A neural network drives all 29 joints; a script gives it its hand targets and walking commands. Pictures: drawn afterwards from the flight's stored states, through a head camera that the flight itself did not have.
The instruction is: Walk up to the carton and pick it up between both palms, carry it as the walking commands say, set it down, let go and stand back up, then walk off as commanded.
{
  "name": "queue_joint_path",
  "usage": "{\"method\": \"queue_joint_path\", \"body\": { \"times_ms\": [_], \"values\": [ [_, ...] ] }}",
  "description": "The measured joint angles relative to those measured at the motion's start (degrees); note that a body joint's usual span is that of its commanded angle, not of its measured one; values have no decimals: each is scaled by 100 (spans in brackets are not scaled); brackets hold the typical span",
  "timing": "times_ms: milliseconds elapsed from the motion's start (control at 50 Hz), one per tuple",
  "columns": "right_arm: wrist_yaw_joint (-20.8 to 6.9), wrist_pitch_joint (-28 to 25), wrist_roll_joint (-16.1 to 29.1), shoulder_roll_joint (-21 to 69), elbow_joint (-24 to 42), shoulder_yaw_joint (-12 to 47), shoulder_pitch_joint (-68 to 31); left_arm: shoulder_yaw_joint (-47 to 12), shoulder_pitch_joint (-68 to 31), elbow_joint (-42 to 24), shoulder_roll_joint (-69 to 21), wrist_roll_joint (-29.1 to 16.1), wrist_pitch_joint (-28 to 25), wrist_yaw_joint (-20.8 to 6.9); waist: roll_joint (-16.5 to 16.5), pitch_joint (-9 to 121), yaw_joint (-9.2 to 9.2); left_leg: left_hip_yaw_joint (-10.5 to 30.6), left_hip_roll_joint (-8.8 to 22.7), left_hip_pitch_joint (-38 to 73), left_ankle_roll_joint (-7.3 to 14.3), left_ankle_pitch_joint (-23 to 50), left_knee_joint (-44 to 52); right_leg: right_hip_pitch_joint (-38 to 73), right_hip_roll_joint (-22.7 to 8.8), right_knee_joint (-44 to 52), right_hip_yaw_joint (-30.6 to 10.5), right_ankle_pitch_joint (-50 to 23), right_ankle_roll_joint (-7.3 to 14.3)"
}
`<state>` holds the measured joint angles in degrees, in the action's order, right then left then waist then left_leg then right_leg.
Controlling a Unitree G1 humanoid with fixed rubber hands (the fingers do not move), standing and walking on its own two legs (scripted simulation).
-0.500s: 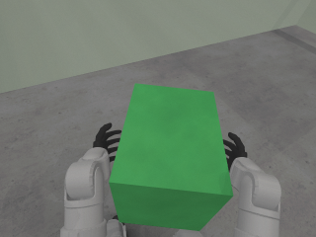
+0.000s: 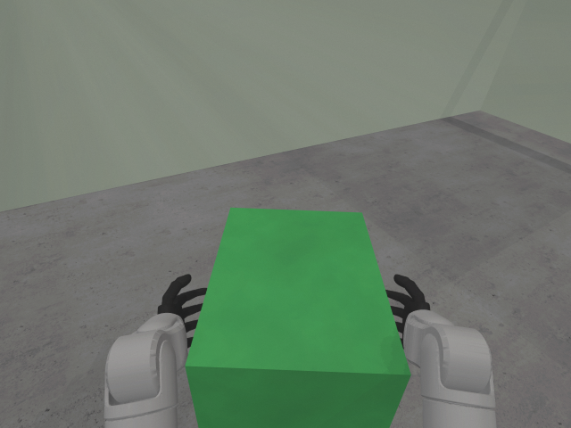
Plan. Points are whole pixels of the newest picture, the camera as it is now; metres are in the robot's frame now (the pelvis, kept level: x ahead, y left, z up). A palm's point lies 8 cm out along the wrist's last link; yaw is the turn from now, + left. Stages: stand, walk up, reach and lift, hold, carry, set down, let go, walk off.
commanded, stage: carry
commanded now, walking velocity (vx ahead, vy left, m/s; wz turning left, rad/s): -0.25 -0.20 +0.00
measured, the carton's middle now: (292, 330) +0.28 +0.00 +0.01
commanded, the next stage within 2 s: none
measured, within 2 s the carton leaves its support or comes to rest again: neither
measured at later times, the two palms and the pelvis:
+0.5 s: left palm out of the picture +0.04 +0.07 +0.06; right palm out of the picture +0.02 -0.24 +0.11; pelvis -0.22 -0.07 -0.02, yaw -2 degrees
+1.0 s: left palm out of the picture -0.23 +0.04 +0.10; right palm out of the picture -0.25 -0.27 +0.12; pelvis -0.48 -0.10 +0.00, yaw -3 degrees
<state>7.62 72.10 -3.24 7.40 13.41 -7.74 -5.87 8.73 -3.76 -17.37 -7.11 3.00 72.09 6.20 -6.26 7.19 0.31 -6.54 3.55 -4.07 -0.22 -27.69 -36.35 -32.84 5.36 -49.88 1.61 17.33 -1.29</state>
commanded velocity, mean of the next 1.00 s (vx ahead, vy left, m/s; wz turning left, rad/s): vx -0.25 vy -0.20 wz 0.00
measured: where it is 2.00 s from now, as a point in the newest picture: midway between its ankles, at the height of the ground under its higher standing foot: outside the picture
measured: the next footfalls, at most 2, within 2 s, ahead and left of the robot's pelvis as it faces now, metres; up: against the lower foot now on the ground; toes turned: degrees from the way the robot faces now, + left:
right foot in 0.16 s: -0.06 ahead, -0.18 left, +0.00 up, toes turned -5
left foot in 0.44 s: -0.09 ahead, +0.00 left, +0.00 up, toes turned +4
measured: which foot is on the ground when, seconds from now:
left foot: down 0.00-0.16, up 0.18-0.42, down 0.44-0.86, up 0.88-1.00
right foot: up 0.00-0.14, down 0.16-0.48, up 0.50-0.80, down 0.82-1.00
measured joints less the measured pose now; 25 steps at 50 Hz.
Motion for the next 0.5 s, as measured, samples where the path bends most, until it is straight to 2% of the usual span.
{"method": "queue_joint_path", "body": {
  "times_ms": [40, 80, 120, 140, 160, 200, 240, 300, 400, 440, 480, 500],
  "values": [
    [-5, 118, -20, -7, 17, -44, -39, -35, -11, 55, 4, 0, 98, 20, 328, 9, 9, -9, 281, -280, -49, 291, 8, -23, -164, -1220, -23, 53, -1],
    [8, 110, -49, -5, 39, -44, -342, 3, -47, -80, 8, -2, -42, -3, 605, 42, 18, -14, 423, -822, -239, 540, -28, 29, -495, -1496, -44, 86, -1],
    [25, 51, -51, -1, 76, -43, -695, 100, -145, -235, 12, -26, -233, -41, 829, 19, 22, -19, 539, -1427, -361, 750, -133, 268, -777, -918, -49, 151, 0],
    [33, 19, -52, 2, 76, -43, -871, 168, -226, -292, 15, -48, -308, -51, 926, -28, 25, -23, 622, -1711, -372, 814, -261, 529, -842, -259, -54, 167, 0],
    [37, -20, -52, 2, 101, -37, -986, 226, -310, -352, 14, -63, -355, -58, 939, -44, 25, -26, 675, -2015, -375, 836, -462, 779, -903, 437, -54, -234, -23],
    [17, -159, -50, -56, 228, -31, -1021, 273, -437, -366, -51, -94, -519, -61, 954, -341, 14, -8, 712, -2372, -375, 165, -1186, 738, -822, 621, -38, 366, 14],
    [-30, -240, -50, -70, 552, -29, -593, 124, -418, -365, -61, -119, -531, -54, 845, -636, 14, -11, 549, -2494, -375, -245, -1830, 725, -782, 551, -15, 361, 71],
    [-56, -292, -51, -2, 835, -13, -32, 5, -410, -363, -48, -127, -306, -45, 541, -860, 14, -4, 204, -2588, -374, -275, -2261, 723, -743, 551, 38, 181, 173],
    [-34, -269, -51, -5, 1150, -3, 8, -59, -413, -525, -48, -137, -354, -95, 292, -1006, 11, 5, 11, -2398, -374, -255, -1945, 636, -427, 551, 204, -147, 361],
    [-36, -271, -51, -5, 1268, -2, -21, -80, -413, -631, -47, -140, -394, -108, 271, -993, 11, 11, -8, -2106, -344, 58, -1490, 623, -322, 551, 327, -284, 389],
    [-45, -271, -51, -3, 1265, 9, -28, -70, -400, -658, -42, -140, -388, -110, 70, -985, 14, -8, -86, -2075, 77, 756, -1289, 628, -376, 554, 341, -335, 392],
    [-45, -238, -50, -4, 1253, 11, -27, -80, -355, -656, -38, -140, -379, -110, 68, -943, 11, 0, -72, -2094, 257, 920, -1211, 562, -357, 400, 350, -19, 392]
  ]
}}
